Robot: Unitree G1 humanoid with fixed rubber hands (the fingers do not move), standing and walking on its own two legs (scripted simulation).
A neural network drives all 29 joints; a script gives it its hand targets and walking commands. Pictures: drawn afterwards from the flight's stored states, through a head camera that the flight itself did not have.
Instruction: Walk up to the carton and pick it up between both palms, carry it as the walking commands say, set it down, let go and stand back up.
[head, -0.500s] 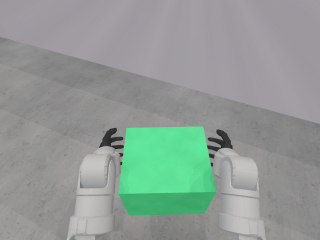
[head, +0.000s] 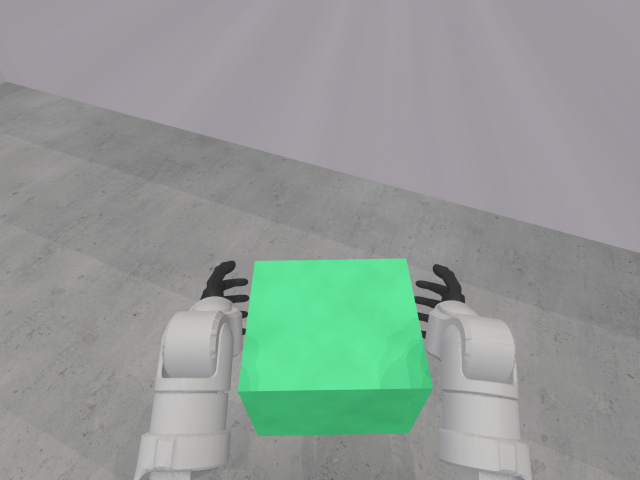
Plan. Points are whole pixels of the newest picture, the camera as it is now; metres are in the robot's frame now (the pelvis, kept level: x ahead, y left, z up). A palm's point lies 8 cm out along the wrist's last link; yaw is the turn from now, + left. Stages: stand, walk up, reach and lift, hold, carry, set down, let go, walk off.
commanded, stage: carry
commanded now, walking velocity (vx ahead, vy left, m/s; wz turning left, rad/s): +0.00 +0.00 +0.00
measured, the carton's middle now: (331, 347) +0.30 -0.01 +0.01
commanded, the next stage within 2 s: hold in 0.06 s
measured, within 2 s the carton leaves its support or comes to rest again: neither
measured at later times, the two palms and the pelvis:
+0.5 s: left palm (216, 329) +0.27 +0.13 +0.08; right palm (446, 315) +0.30 -0.15 +0.07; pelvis -0.01 -0.03 +0.00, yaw +6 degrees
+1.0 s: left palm (226, 331) +0.29 +0.13 +0.05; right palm (443, 313) +0.33 -0.16 +0.04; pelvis +0.01 -0.05 +0.00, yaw +8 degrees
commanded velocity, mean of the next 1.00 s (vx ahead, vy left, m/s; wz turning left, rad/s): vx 0.00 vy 0.00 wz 0.00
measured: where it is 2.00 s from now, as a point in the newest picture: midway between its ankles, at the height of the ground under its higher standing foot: outside the picture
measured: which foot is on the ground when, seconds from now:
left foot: down 0.00-1.00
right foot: down 0.00-1.00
